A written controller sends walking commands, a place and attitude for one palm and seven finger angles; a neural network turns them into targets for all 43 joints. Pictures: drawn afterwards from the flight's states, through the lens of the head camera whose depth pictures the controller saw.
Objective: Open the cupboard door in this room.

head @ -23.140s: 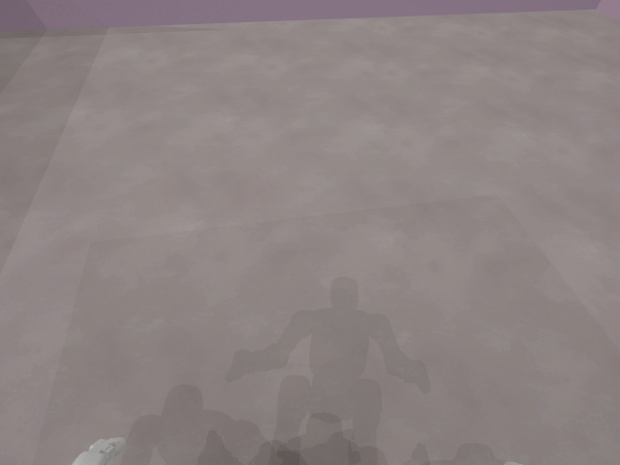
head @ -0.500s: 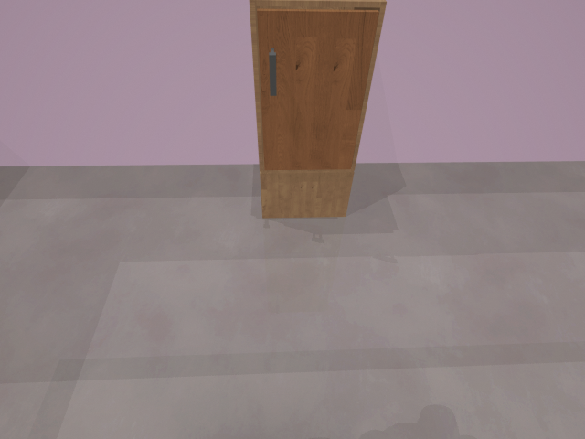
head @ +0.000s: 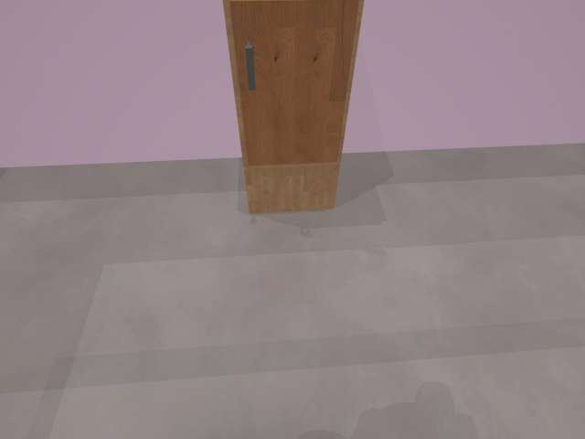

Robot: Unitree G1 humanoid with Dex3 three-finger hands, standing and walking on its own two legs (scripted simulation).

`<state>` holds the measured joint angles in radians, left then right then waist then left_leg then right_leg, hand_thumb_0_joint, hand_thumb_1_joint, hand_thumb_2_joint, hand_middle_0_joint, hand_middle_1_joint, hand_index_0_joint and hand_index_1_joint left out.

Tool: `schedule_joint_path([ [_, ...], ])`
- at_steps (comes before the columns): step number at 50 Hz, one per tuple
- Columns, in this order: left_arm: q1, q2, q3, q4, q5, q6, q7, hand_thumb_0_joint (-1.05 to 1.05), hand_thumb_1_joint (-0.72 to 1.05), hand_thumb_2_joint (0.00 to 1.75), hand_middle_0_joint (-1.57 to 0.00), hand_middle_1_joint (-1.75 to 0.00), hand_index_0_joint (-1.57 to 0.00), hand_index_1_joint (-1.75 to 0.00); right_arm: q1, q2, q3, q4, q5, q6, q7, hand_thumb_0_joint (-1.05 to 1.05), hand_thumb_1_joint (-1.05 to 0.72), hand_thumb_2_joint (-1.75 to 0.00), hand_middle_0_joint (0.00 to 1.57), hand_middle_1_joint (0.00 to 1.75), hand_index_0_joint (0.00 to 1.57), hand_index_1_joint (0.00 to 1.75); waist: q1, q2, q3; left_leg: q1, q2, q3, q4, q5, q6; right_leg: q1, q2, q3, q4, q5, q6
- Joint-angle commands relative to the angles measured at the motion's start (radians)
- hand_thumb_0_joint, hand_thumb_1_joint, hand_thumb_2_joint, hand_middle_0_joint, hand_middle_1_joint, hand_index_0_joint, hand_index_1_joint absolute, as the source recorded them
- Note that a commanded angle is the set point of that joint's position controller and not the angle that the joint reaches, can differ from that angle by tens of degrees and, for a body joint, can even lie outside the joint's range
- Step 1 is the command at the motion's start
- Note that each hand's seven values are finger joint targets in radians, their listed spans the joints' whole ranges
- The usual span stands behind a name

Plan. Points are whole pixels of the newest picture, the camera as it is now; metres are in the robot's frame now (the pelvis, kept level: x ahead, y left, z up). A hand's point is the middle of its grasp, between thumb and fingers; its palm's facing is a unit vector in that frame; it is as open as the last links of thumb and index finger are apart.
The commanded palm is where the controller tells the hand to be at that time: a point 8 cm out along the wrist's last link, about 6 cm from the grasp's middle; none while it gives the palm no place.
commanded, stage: stand and wait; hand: left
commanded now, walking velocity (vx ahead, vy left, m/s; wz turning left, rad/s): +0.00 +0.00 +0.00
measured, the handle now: (250, 65) +1.12 +0.18 -0.04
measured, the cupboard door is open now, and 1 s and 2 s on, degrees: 0 0 0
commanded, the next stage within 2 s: look at it before walking up in 0.20 s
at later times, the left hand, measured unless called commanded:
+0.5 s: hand out of the picture -0.01 +0.15 -0.18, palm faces +0.04 -0.99 -0.15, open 7.4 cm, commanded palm none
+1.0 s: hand out of the picture +0.02 +0.17 -0.18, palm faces +0.03 -0.98 -0.20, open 7.4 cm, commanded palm none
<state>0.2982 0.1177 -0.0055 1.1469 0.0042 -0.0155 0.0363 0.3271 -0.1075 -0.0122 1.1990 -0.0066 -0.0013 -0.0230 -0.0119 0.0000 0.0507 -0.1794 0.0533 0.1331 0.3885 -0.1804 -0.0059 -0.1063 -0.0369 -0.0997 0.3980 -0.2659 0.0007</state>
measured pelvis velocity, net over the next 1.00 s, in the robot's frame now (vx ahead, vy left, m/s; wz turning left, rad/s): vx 0.02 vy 0.00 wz -0.02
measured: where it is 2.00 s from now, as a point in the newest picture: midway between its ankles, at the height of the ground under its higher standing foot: (332, 421)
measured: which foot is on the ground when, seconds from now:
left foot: down 0.00-1.00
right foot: down 0.00-1.00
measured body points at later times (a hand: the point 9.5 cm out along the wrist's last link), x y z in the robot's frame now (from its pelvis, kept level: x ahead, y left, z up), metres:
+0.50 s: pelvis +0.02 +0.00 +0.00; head +0.03 +0.00 +0.45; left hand -0.02 +0.20 -0.17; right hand +0.01 -0.22 -0.16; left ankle +0.02 +0.12 -0.74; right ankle -0.03 -0.11 -0.74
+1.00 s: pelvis +0.02 +0.00 +0.00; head +0.03 +0.00 +0.45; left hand +0.02 +0.23 -0.16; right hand +0.02 -0.22 -0.16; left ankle +0.02 +0.12 -0.74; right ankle -0.03 -0.11 -0.74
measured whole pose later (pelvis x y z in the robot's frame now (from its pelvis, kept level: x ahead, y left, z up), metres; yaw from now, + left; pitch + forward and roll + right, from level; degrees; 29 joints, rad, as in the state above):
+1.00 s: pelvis +0.02 +0.00 +0.00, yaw -1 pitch -2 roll +0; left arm 0.29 0.16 0.01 1.13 0.01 -0.01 0.03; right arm 0.25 -0.15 -0.02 1.16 -0.01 -0.01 -0.03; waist 0.01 -0.01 0.04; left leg -0.15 0.06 0.15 0.42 -0.23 -0.01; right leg -0.07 -0.03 -0.08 0.40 -0.30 0.00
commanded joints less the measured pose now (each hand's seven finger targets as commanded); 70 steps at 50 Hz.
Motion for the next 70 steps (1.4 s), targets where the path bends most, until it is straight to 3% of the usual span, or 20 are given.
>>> schedule_joint_path([
  [1,0.087,0.092,0.013,-0.015,0.0,-0.008,0.011,0.0,0.9,0.9,-0.2,-0.3,-0.2,-0.3,0.037,-0.081,-0.012,-0.033,0.001,-0.02,-0.01,0.0,-0.9,-0.9,0.2,0.3,0.2,0.3,0.015,-0.027,0.029,0.034,0.077,-0.099,-0.049,0.095,0.012,-0.078,-0.102,0.079,-0.088,0.147,-0.01],
  [14,0.109,0.078,0.01,-0.014,0.006,-0.01,0.014,0.0,0.9,0.9,-0.2,-0.3,-0.2,-0.3,0.021,-0.076,-0.017,-0.04,0.001,-0.016,-0.012,0.0,-0.9,-0.9,0.2,0.3,0.2,0.3,0.01,-0.018,0.062,0.047,0.079,-0.094,-0.033,0.099,0.014,-0.115,-0.098,0.088,-0.088,0.165,-0.008],
  [26,0.107,0.098,0.014,-0.014,0.006,-0.012,0.013,0.0,0.9,0.9,-0.2,-0.3,-0.2,-0.3,-0.001,-0.101,-0.017,-0.052,0.001,-0.022,-0.015,0.0,-0.9,-0.9,0.2,0.3,0.2,0.3,0.011,0.009,0.03,0.07,0.081,-0.092,-0.031,0.146,0.016,-0.073,-0.1,0.086,-0.083,0.22,-0.009],
  [44,0.062,0.148,0.026,-0.034,0.008,-0.014,0.009,0.0,0.9,0.9,-0.2,-0.3,-0.2,-0.3,-0.022,-0.15,-0.023,-0.063,0.001,-0.03,-0.015,0.0,-0.9,-0.9,0.2,0.3,0.2,0.3,0.013,-0.018,0.019,0.078,0.087,-0.099,-0.04,0.189,0.023,-0.036,-0.104,0.077,-0.084,0.254,-0.012],
  [48,0.063,0.13,0.031,-0.03,0.007,0.003,0.003,0.0,0.9,0.9,-0.2,-0.3,-0.2,-0.3,0.001,-0.133,-0.027,-0.058,-0.007,-0.019,-0.012,0.0,-0.9,-0.9,0.2,0.3,0.2,0.3,0.009,0.006,0.043,0.079,0.09,-0.063,-0.005,0.006,0.012,-0.091,-0.086,0.095,-0.065,0.067,-0.02],
  [50,0.042,0.142,0.045,-0.05,0.012,0.015,-0.013,0.0,0.9,0.9,-0.2,-0.3,-0.2,-0.3,-0.008,-0.156,-0.043,-0.076,-0.01,-0.011,-0.01,0.0,-0.9,-0.9,0.2,0.3,0.2,0.3,0.001,0.037,0.076,0.063,0.113,-0.073,-0.016,-0.2,0.02,-0.178,-0.067,0.102,-0.034,-0.115,-0.033],
  [52,0.014,0.144,0.058,-0.083,0.019,0.021,-0.029,0.0,0.9,0.9,-0.2,-0.3,-0.2,-0.3,-0.005,-0.196,-0.064,-0.102,-0.014,-0.005,-0.009,0.0,-0.9,-0.9,0.2,0.3,0.2,0.3,-0.008,0.104,0.123,0.042,0.172,-0.146,-0.072,-0.416,0.049,-0.294,-0.019,0.081,0.073,-0.232,-0.033],
  [54,-0.02,0.113,0.063,-0.124,0.023,0.026,-0.043,0.0,0.9,0.9,-0.2,-0.3,-0.2,-0.3,0.023,-0.251,-0.086,-0.115,-0.017,-0.01,-0.008,0.0,-0.9,-0.9,0.2,0.3,0.2,0.3,-0.024,0.227,0.119,0.041,0.31,-0.277,-0.195,-0.581,0.121,-0.382,0.025,-0.02,0.366,-0.228,-0.018],
  [55,-0.06,0.11,0.065,-0.149,0.023,0.027,-0.048,0.0,0.9,0.9,-0.2,-0.3,-0.2,-0.3,0.042,-0.257,-0.09,-0.12,-0.019,-0.019,-0.006,0.0,-0.9,-0.9,0.2,0.3,0.2,0.3,-0.039,0.229,0.108,0.074,0.358,-0.314,-0.233,-0.542,0.159,-0.449,-0.012,0.005,0.487,-0.264,-0.018],
  [56,-0.084,0.11,0.07,-0.169,0.023,0.025,-0.054,0.0,0.9,0.9,-0.2,-0.3,-0.2,-0.3,0.047,-0.256,-0.091,-0.124,-0.021,-0.027,-0.005,0.0,-0.9,-0.9,0.2,0.3,0.2,0.3,-0.038,0.204,0.106,0.098,0.382,-0.316,-0.235,-0.495,0.176,-0.5,-0.044,0.032,0.537,-0.269,-0.018],
  [59,-0.086,0.096,0.079,-0.19,0.022,0.013,-0.067,0.0,0.9,0.9,-0.2,-0.3,-0.2,-0.3,-0.027,-0.255,-0.092,-0.151,-0.029,-0.038,-0.002,0.0,-0.9,-0.9,0.2,0.3,0.2,0.3,-0.004,0.125,0.073,0.042,0.378,-0.186,-0.194,-0.365,0.143,-0.413,-0.085,0.032,0.461,-0.229,-0.013],
  [61,0.009,0.092,0.084,-0.166,0.019,0.01,-0.071,0.0,0.9,0.9,-0.2,-0.3,-0.2,-0.3,-0.098,-0.255,-0.093,-0.174,-0.03,-0.038,0.002,0.0,-0.9,-0.9,0.2,0.3,0.2,0.3,0.05,0.076,0.013,-0.048,0.329,-0.064,-0.086,-0.32,0.097,-0.205,-0.058,-0.011,0.315,-0.159,-0.01],
  [62,0.105,0.098,0.089,-0.133,0.021,0.006,-0.069,0.0,0.9,0.9,-0.2,-0.3,-0.2,-0.3,-0.125,-0.25,-0.09,-0.181,-0.029,-0.035,0.004,0.0,-0.9,-0.9,0.2,0.3,0.2,0.3,0.099,0.006,-0.021,-0.127,0.286,-0.004,0.057,-0.344,0.065,-0.052,-0.017,-0.045,0.201,-0.077,-0.01],
  [63,0.235,0.159,0.1,-0.088,0.023,-0.001,-0.058,0.0,0.9,0.9,-0.2,-0.3,-0.2,-0.3,-0.163,-0.217,-0.081,-0.203,-0.021,-0.032,0.01,0.0,-0.9,-0.9,0.2,0.3,0.2,0.3,0.167,-0.197,-0.05,-0.25,0.188,0.077,0.303,-0.367,0.022,0.095,-0.033,0.024,0.058,-0.113,-0.023],
  [64,0.32,0.274,0.116,-0.063,0.03,-0.016,-0.043,0.0,0.9,0.9,-0.2,-0.3,-0.2,-0.3,-0.218,-0.14,-0.059,-0.263,-0.011,-0.031,0.019,0.0,-0.9,-0.9,0.2,0.3,0.2,0.3,0.205,-0.509,0.002,-0.537,0.039,0.125,0.656,-0.505,-0.033,0.156,-0.272,0.468,-0.146,-0.277,-0.105],
  [65,0.323,0.283,0.112,-0.075,0.01,-0.015,-0.024,0.0,0.9,0.9,-0.2,-0.3,-0.2,-0.3,-0.275,-0.16,-0.056,-0.307,-0.014,-0.032,0.027,0.0,-0.9,-0.9,0.2,0.3,0.2,0.3,0.192,-0.389,0.026,-0.598,0.024,-0.015,0.791,-0.444,-0.028,0.111,-0.36,0.715,-0.269,-0.287,-0.174],
  [66,0.257,0.279,0.113,-0.095,0.009,-0.021,-0.018,0.0,0.9,0.9,-0.2,-0.3,-0.2,-0.3,-0.286,-0.171,-0.066,-0.301,-0.015,-0.031,0.032,0.0,-0.9,-0.9,0.2,0.3,0.2,0.3,0.15,-0.23,0.074,-0.613,0.067,-0.073,0.838,-0.332,-0.021,0.069,-0.368,0.674,-0.256,-0.289,-0.209],
  [67,0.212,0.259,0.109,-0.103,0.011,-0.031,-0.021,0.0,0.9,0.9,-0.2,-0.3,-0.2,-0.3,-0.296,-0.158,-0.066,-0.287,-0.015,-0.034,0.033,0.0,-0.9,-0.9,0.2,0.3,0.2,0.3,0.13,-0.192,0.091,-0.622,0.078,-0.091,0.888,-0.247,-0.02,0.037,-0.344,0.66,-0.232,-0.243,-0.195],
  [68,0.176,0.216,0.097,-0.107,0.01,-0.04,-0.021,0.0,0.9,0.9,-0.2,-0.3,-0.2,-0.3,-0.264,-0.167,-0.069,-0.266,-0.019,-0.037,0.033,0.0,-0.9,-0.9,0.2,0.3,0.2,0.3,0.098,-0.112,0.077,-0.601,0.095,-0.116,0.879,-0.168,-0.021,0.037,-0.32,0.579,-0.203,-0.155,-0.162],
  [70,0.148,0.186,0.08,-0.114,0.013,-0.055,-0.024,0.0,0.9,0.9,-0.2,-0.3,-0.2,-0.3,-0.205,-0.154,-0.067,-0.228,-0.025,-0.032,0.038,0.0,-0.9,-0.9,0.2,0.3,0.2,0.3,0.057,-0.041,0.045,-0.531,0.092,-0.11,0.834,-0.062,-0.037,0.028,-0.249,0.41,-0.171,0.084,-0.119],
])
